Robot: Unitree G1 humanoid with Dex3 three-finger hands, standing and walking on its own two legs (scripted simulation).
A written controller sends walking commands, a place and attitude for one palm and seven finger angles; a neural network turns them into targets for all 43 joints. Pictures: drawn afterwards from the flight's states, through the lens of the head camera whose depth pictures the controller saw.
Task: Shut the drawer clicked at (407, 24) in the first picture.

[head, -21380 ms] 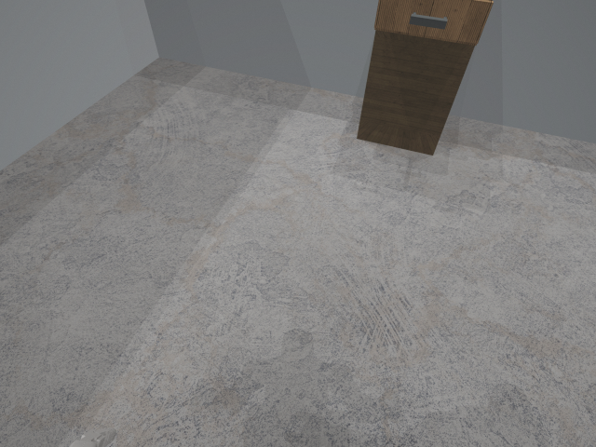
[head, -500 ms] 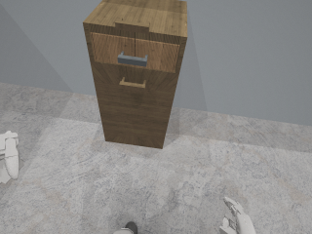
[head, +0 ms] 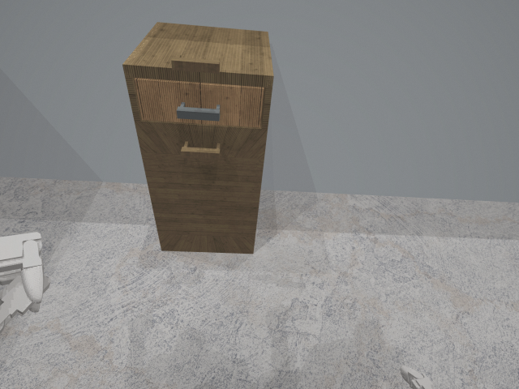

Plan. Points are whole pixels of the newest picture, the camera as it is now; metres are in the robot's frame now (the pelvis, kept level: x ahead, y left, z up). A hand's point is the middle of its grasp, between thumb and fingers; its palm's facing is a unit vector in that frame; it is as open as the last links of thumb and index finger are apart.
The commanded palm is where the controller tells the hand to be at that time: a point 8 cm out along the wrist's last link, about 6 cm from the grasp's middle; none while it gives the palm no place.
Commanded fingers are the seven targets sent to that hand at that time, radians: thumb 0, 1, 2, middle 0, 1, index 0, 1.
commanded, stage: stop stepping back and stand still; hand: left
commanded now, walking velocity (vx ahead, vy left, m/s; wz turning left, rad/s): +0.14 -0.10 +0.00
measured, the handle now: (199, 110) +0.88 +0.26 +0.00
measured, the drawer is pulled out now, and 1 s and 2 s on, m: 0.00 0.00 0.00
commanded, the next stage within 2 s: let the arm hang, fingers relaxed in 1.48 s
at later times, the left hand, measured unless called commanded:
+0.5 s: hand (33, 309) +0.15 +0.25 +0.17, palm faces +0.48 -0.78 -0.41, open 3.2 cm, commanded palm +0.09 +0.29 +0.18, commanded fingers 0.00 0.90 0.90 -1.40 -1.60 -1.40 -1.60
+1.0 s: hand (40, 283) +0.18 +0.27 +0.16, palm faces +0.41 -0.79 -0.45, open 3.2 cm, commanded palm +0.12 +0.30 +0.18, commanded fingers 0.00 0.90 0.90 -1.40 -1.60 -1.40 -1.60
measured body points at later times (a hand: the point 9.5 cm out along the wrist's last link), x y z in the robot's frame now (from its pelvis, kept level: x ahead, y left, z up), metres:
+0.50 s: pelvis -0.02 +0.00 -0.01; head -0.03 +0.01 +0.44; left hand +0.12 +0.29 +0.19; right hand +0.14 -0.24 -0.09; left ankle +0.00 +0.13 -0.74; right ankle +0.01 -0.09 -0.73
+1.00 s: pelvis +0.01 +0.01 +0.00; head +0.02 +0.02 +0.45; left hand +0.15 +0.31 +0.18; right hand +0.20 -0.20 -0.08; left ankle +0.00 +0.13 -0.74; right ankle +0.01 -0.09 -0.74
